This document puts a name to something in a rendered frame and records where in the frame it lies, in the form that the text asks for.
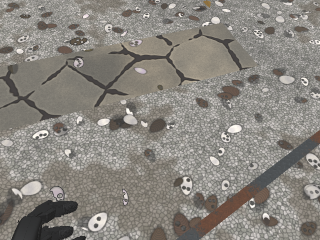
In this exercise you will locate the robot left hand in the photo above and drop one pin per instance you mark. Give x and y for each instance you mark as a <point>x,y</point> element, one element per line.
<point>30,226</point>

